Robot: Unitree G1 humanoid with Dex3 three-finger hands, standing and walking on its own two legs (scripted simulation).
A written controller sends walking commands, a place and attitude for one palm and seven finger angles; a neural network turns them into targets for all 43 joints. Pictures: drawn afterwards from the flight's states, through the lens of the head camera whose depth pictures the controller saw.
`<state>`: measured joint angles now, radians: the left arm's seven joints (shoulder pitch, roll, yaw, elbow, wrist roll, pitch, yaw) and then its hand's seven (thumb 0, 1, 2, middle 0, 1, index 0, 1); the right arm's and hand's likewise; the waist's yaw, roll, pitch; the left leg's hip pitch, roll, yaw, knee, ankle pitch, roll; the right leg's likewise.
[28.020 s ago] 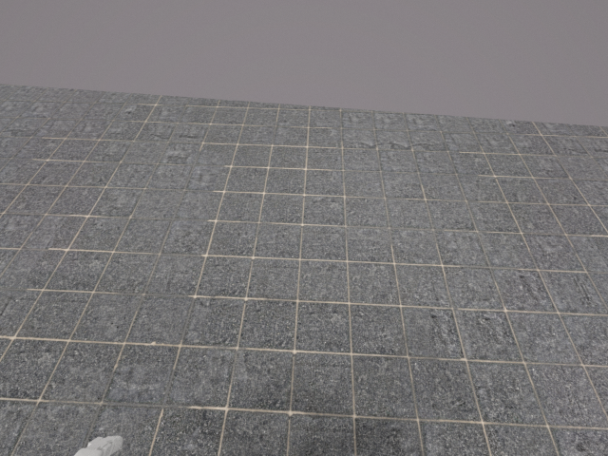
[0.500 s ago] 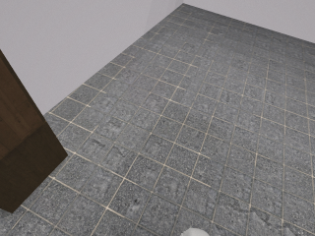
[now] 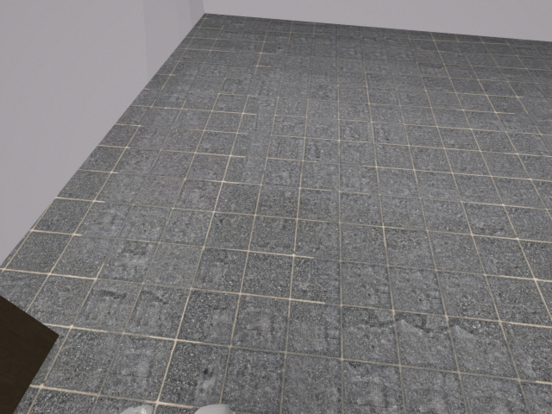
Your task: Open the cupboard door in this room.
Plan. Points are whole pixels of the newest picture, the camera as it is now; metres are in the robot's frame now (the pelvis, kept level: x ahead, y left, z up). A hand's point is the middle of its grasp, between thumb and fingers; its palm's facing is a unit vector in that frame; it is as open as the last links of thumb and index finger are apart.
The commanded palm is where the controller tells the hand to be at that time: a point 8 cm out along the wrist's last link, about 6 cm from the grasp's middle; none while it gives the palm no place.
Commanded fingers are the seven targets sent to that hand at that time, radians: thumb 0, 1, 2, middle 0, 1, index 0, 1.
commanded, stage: walk to a spot facing it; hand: left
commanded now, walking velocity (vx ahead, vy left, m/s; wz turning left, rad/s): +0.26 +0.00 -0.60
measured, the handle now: out of the picture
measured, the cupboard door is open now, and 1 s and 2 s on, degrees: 0 0 0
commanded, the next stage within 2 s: turn to face it in 0.42 s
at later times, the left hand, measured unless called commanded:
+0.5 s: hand (193, 351) +0.25 +0.17 -0.17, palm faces -0.31 -0.94 -0.16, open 7.4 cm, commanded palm none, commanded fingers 0.00 0.90 0.90 -0.20 -0.30 -0.20 -0.30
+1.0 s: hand (240, 294) +0.37 +0.10 -0.18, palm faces -0.19 -0.97 -0.15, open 7.4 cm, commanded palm none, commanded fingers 0.00 0.90 0.90 -0.20 -0.30 -0.20 -0.30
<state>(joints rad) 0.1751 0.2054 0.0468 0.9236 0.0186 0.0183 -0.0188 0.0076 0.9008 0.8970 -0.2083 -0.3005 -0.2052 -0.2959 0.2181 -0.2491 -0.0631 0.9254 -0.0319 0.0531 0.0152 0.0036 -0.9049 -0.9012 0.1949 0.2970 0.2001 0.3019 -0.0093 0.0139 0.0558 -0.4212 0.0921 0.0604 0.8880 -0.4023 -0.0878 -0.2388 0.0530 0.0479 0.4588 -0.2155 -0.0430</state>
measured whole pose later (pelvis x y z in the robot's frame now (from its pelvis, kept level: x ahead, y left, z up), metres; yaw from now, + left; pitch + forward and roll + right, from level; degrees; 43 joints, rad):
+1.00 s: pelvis +0.21 -0.04 -0.01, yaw -10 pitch +0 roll -2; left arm 0.09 0.16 0.04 0.97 0.03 0.00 0.02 0.00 0.91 0.90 -0.21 -0.30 -0.21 -0.30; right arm 0.23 -0.17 -0.06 0.98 -0.02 0.04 0.02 0.00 -0.92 -0.90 0.19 0.30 0.20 0.30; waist -0.04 -0.01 0.07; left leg -0.43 0.11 0.12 0.85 -0.38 -0.05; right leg -0.25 -0.11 -0.32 0.59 -0.31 0.00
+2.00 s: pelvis +0.23 -0.11 +0.00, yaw +27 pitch +1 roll +2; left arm 0.25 0.19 0.03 0.93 0.03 0.01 0.02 0.01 0.90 0.90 -0.21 -0.30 -0.21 -0.30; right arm 0.12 -0.27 -0.07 0.96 -0.02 0.09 0.03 0.00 -0.91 -0.90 0.19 0.30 0.20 0.30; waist 0.01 0.01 0.11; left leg -0.38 0.05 0.04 0.87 -0.44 -0.07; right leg -0.20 -0.14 -0.28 0.52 -0.33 -0.02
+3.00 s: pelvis +0.22 -0.10 -0.01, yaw +63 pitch +0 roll -1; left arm 0.22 0.28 0.07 0.95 0.02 0.07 0.02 0.01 0.90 0.90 -0.21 -0.30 -0.20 -0.30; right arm 0.13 -0.23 -0.05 0.91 -0.02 0.03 0.03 0.00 -0.90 -0.90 0.19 0.30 0.20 0.30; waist 0.01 -0.05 0.11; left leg -0.30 0.01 0.07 0.64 -0.35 0.04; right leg -0.39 -0.15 -0.16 0.96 -0.55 0.08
